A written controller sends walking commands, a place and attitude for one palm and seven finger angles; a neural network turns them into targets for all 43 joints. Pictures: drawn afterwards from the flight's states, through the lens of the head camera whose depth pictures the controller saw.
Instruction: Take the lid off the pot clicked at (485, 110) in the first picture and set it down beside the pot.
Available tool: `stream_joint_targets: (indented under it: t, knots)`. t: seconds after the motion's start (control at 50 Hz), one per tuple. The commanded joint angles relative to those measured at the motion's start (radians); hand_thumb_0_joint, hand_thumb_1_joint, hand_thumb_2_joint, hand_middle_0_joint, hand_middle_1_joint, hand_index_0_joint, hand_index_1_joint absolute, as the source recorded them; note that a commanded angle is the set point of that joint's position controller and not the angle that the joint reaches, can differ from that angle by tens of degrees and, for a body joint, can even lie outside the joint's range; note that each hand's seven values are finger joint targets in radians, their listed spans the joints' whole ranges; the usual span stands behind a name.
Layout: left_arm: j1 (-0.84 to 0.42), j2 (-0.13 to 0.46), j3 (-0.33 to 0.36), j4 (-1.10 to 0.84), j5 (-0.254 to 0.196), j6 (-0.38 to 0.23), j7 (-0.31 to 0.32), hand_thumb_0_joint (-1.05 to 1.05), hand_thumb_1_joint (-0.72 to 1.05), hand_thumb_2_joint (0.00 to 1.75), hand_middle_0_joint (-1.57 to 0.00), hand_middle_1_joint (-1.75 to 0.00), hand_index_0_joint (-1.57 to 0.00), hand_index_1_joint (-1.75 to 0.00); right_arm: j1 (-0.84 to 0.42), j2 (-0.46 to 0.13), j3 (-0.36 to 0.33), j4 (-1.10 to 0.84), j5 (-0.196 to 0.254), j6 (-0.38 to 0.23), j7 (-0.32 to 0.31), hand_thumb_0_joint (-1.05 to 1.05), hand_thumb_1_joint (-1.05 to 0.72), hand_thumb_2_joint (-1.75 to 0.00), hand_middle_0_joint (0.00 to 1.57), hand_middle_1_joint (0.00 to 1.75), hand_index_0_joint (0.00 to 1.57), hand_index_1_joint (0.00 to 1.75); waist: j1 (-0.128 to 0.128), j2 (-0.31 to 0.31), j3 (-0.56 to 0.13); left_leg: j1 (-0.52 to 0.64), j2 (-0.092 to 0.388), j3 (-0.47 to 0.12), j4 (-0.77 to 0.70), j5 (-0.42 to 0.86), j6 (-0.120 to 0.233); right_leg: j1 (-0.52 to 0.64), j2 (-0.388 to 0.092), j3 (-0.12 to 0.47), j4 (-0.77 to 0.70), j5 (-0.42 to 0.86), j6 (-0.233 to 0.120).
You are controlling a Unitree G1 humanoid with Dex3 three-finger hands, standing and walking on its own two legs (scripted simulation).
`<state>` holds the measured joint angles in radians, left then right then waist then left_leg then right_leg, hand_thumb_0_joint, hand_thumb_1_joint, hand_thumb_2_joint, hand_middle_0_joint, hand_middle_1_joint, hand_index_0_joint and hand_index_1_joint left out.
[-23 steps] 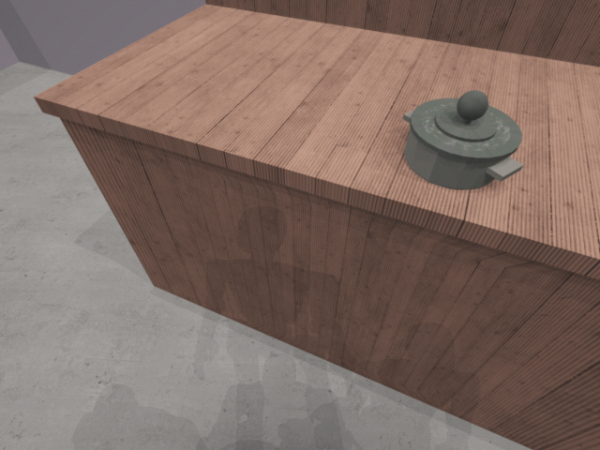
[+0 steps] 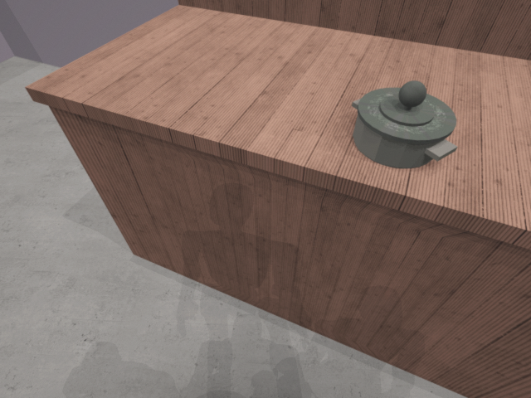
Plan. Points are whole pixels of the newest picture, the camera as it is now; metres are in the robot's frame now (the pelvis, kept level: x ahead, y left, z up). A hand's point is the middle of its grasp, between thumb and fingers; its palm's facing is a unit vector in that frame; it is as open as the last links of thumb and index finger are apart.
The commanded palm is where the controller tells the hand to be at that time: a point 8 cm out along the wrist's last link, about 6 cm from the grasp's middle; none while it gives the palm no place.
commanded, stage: look at it before walking up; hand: left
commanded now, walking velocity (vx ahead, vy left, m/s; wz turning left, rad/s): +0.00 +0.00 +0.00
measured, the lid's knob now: (412, 94) +0.60 -0.23 +0.17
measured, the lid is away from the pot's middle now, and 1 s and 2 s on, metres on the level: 0.00 0.00 0.00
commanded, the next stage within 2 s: turn to face it in 0.18 s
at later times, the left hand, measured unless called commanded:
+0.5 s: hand out of the picture +0.02 +0.18 -0.17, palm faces +0.01 -0.98 -0.22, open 7.4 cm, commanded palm none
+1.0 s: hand out of the picture +0.09 +0.21 -0.18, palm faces -0.13 -0.97 -0.21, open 7.4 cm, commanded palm none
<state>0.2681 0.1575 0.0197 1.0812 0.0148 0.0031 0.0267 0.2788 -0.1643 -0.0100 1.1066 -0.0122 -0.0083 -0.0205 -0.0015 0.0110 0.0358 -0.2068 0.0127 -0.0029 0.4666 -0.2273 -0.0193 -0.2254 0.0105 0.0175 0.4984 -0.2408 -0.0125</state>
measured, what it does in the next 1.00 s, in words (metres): steps on the spot: left foot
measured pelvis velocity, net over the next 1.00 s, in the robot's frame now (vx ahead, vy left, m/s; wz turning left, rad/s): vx -0.01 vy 0.02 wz -0.22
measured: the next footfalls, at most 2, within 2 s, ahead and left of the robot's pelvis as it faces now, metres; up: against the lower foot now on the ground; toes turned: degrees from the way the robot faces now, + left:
left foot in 0.96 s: +0.05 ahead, +0.14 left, +0.00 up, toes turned -11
right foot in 1.30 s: -0.02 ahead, -0.11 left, +0.00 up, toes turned -22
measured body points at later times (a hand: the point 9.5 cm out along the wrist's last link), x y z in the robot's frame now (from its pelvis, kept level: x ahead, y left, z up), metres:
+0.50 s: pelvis +0.00 +0.00 -0.01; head +0.02 -0.01 +0.44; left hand +0.02 +0.23 -0.16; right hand +0.00 -0.23 -0.17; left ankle +0.02 +0.13 -0.74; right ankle +0.02 -0.11 -0.74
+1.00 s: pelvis -0.01 +0.02 -0.01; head +0.02 +0.03 +0.44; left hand +0.10 +0.26 -0.16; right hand +0.05 -0.24 -0.14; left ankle +0.01 +0.14 -0.74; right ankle +0.02 -0.11 -0.73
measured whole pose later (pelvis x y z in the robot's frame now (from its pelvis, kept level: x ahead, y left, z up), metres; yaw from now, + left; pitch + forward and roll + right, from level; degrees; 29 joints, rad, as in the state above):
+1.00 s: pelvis -0.01 +0.02 -0.01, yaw -13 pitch +0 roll +1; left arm 0.21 0.21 0.08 0.95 0.02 0.06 0.01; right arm 0.14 -0.20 -0.05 0.92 -0.01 -0.01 -0.04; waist 0.02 -0.04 0.06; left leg -0.24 0.00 0.02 0.54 -0.28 0.00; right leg -0.37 0.09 0.20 0.64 -0.30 0.00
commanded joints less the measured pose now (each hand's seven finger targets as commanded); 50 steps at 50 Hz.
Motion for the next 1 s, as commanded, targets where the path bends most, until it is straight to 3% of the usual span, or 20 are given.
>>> stream_joint_targets:
  t: [0.0,0.28,0.44,0.5,0.56,0.58,0.6,0.62,0.64,0.66,0.68,0.72,0.76,0.82,0.88,0.9,0.92,0.94,0.96,0.98]
  knots:
    - [0.047,0.132,0.027,-0.037,0.002,-0.016,0.009,0.00,0.90,0.90,-0.20,-0.30,-0.20,-0.30,0.059,-0.102,-0.021,-0.023,-0.001,-0.013,-0.013,0.00,-0.90,-0.90,0.20,0.30,0.20,0.30,-0.003,-0.008,0.028,-0.022,0.072,-0.065,-0.088,0.052,0.041,-0.031,-0.093,0.093,-0.126,-0.010,-0.022]
    - [0.055,0.120,0.029,-0.034,0.001,-0.013,0.007,0.00,0.90,0.90,-0.20,-0.30,-0.20,-0.30,0.067,-0.089,-0.020,-0.018,-0.001,-0.011,-0.016,0.00,-0.90,-0.90,0.20,0.30,0.20,0.30,-0.001,-0.014,0.038,-0.009,0.075,-0.059,-0.084,0.058,0.041,-0.043,-0.088,0.097,-0.129,-0.009,-0.025]
    - [0.014,0.149,0.067,-0.095,0.005,0.018,-0.014,0.00,0.90,0.90,-0.20,-0.30,-0.20,-0.30,0.036,-0.131,-0.054,-0.083,-0.004,0.006,-0.028,0.00,-0.90,-0.90,0.20,0.30,0.20,0.30,-0.003,0.009,0.039,-0.034,0.130,-0.039,-0.046,-0.082,0.054,-0.137,-0.056,0.165,-0.035,-0.020,-0.049]
    - [0.013,0.139,0.073,-0.114,0.007,0.022,-0.022,0.00,0.90,0.90,-0.20,-0.30,-0.20,-0.30,0.010,-0.159,-0.067,-0.113,-0.005,0.003,-0.029,0.00,-0.90,-0.90,0.20,0.30,0.20,0.30,0.005,0.059,0.021,-0.024,0.182,-0.072,-0.079,-0.124,0.077,-0.171,-0.018,0.136,0.048,-0.014,-0.037]
    - [0.031,0.133,0.077,-0.121,0.009,0.020,-0.028,0.00,0.90,0.90,-0.20,-0.30,-0.20,-0.30,-0.021,-0.181,-0.079,-0.138,-0.005,-0.001,-0.030,0.00,-0.90,-0.90,0.20,0.30,0.20,0.30,0.019,0.072,-0.012,-0.043,0.227,-0.075,-0.069,-0.070,0.098,-0.135,0.000,0.105,0.126,0.042,-0.024]
    - [0.042,0.137,0.078,-0.120,0.010,0.019,-0.029,0.00,0.90,0.90,-0.20,-0.30,-0.20,-0.30,-0.038,-0.181,-0.081,-0.148,-0.005,0.000,-0.029,0.00,-0.90,-0.90,0.20,0.30,0.20,0.30,0.029,0.048,-0.019,-0.058,0.221,-0.058,-0.038,-0.057,0.094,-0.113,-0.007,0.115,0.119,0.067,-0.025]
    - [0.052,0.148,0.080,-0.121,0.012,0.017,-0.028,0.00,0.90,0.90,-0.20,-0.30,-0.20,-0.30,-0.055,-0.175,-0.082,-0.157,-0.004,0.002,-0.028,0.00,-0.90,-0.90,0.20,0.30,0.20,0.30,0.036,0.002,-0.028,-0.077,0.187,-0.013,0.026,-0.066,0.074,-0.095,-0.029,0.165,0.080,0.106,-0.037]
    - [0.057,0.177,0.085,-0.125,0.016,0.013,-0.025,0.00,0.90,0.90,-0.20,-0.30,-0.20,-0.30,-0.059,-0.153,-0.080,-0.168,-0.002,0.003,-0.026,0.00,-0.90,-0.90,0.20,0.30,0.20,0.30,0.038,-0.097,-0.046,-0.125,0.121,0.051,0.138,-0.090,0.044,-0.050,-0.093,0.277,0.011,0.149,-0.068]
    - [0.070,0.221,0.093,-0.124,0.015,0.009,-0.018,0.00,0.90,0.90,-0.20,-0.30,-0.20,-0.30,-0.061,-0.118,-0.073,-0.178,0.001,0.006,-0.025,0.00,-0.90,-0.90,0.20,0.30,0.20,0.30,0.040,-0.228,-0.057,-0.218,0.033,0.103,0.290,-0.178,0.008,0.019,-0.205,0.467,-0.095,0.189,-0.125]
    - [0.105,0.246,0.105,-0.121,0.009,0.010,-0.010,0.00,0.90,0.90,-0.20,-0.30,-0.20,-0.30,-0.103,-0.111,-0.069,-0.193,0.000,0.010,-0.026,0.00,-0.90,-0.90,0.20,0.30,0.20,0.30,0.074,-0.254,-0.039,-0.310,-0.001,0.043,0.451,-0.319,-0.004,0.065,-0.278,0.585,-0.168,0.295,-0.196]
    - [0.101,0.234,0.106,-0.125,0.007,0.012,-0.002,0.00,0.90,0.90,-0.20,-0.30,-0.20,-0.30,-0.113,-0.120,-0.071,-0.197,0.000,0.011,-0.028,0.00,-0.90,-0.90,0.20,0.30,0.20,0.30,0.064,-0.217,-0.031,-0.344,0.019,-0.026,0.547,-0.322,-0.002,0.080,-0.276,0.578,-0.170,0.352,-0.225]
    - [0.032,0.209,0.103,-0.145,0.008,0.011,0.004,0.00,0.90,0.90,-0.20,-0.30,-0.20,-0.30,-0.084,-0.117,-0.072,-0.187,0.001,0.011,-0.026,0.00,-0.90,-0.90,0.20,0.30,0.20,0.30,0.025,-0.145,-0.038,-0.339,0.041,-0.045,0.578,-0.285,-0.004,0.069,-0.250,0.516,-0.132,0.375,-0.228]
    - [-0.014,0.206,0.101,-0.170,0.014,0.012,0.003,0.00,0.90,0.90,-0.20,-0.30,-0.20,-0.30,-0.072,-0.111,-0.068,-0.187,0.003,0.011,-0.023,0.00,-0.90,-0.90,0.20,0.30,0.20,0.30,0.009,-0.139,-0.067,-0.250,0.032,-0.028,0.469,-0.266,-0.008,0.042,-0.198,0.438,-0.117,0.369,-0.202]
    - [-0.016,0.228,0.104,-0.183,0.016,0.019,0.000,0.00,0.90,0.90,-0.20,-0.30,-0.20,-0.30,-0.084,-0.103,-0.065,-0.201,0.010,0.008,-0.021,0.00,-0.90,-0.90,0.20,0.30,0.20,0.30,0.018,-0.146,-0.093,-0.152,-0.002,0.001,0.285,-0.224,-0.008,0.036,-0.174,0.429,-0.118,0.358,-0.184]
    - [-0.038,0.233,0.104,-0.192,0.008,0.024,-0.004,0.00,0.90,0.90,-0.20,-0.30,-0.20,-0.30,-0.031,-0.109,-0.064,-0.198,0.012,0.002,-0.027,0.00,-0.90,-0.90,0.20,0.30,0.20,0.30,-0.011,-0.167,-0.097,-0.023,-0.024,0.017,0.075,-0.093,-0.003,-0.006,-0.136,0.414,-0.092,0.337,-0.132]
    - [-0.050,0.224,0.100,-0.199,0.005,0.027,-0.005,0.00,0.90,0.90,-0.20,-0.30,-0.20,-0.30,0.000,-0.119,-0.066,-0.191,0.012,-0.003,-0.030,0.00,-0.90,-0.90,0.20,0.30,0.20,0.30,-0.028,-0.160,-0.097,0.072,-0.013,0.016,-0.023,-0.032,0.003,-0.068,-0.109,0.389,-0.068,0.282,-0.098]
    - [-0.057,0.195,0.091,-0.210,0.003,0.027,-0.007,0.00,0.90,0.90,-0.20,-0.30,-0.20,-0.30,0.017,-0.155,-0.071,-0.191,0.011,-0.010,-0.033,0.00,-0.90,-0.90,0.20,0.30,0.20,0.30,-0.038,-0.083,-0.102,0.186,0.061,-0.048,-0.099,-0.014,0.025,-0.181,-0.051,0.336,-0.001,0.171,-0.060]
    - [-0.057,0.145,0.082,-0.231,-0.001,0.030,-0.015,0.00,0.90,0.90,-0.20,-0.30,-0.20,-0.30,0.014,-0.232,-0.085,-0.203,-0.003,-0.013,-0.033,0.00,-0.90,-0.90,0.20,0.30,0.20,0.30,-0.041,0.156,-0.070,0.234,0.258,-0.267,-0.182,0.024,0.099,-0.343,0.067,0.201,0.159,-0.056,-0.007]
    - [-0.073,0.141,0.082,-0.241,0.006,0.027,-0.016,0.00,0.90,0.90,-0.20,-0.30,-0.20,-0.30,0.003,-0.263,-0.089,-0.223,-0.012,-0.004,-0.030,0.00,-0.90,-0.90,0.20,0.30,0.20,0.30,-0.037,0.248,-0.018,0.147,0.417,-0.375,-0.225,0.122,0.185,-0.394,0.081,0.076,0.385,-0.299,0.028]
    - [-0.072,0.168,0.089,-0.230,0.010,0.031,-0.017,0.00,0.90,0.90,-0.20,-0.30,-0.20,-0.30,-0.036,-0.236,-0.076,-0.235,-0.018,0.001,-0.024,0.00,-0.90,-0.90,0.20,0.30,0.20,0.30,-0.023,0.154,0.008,0.018,0.414,-0.338,-0.232,0.083,0.223,-0.345,0.023,0.105,0.517,-0.270,0.038]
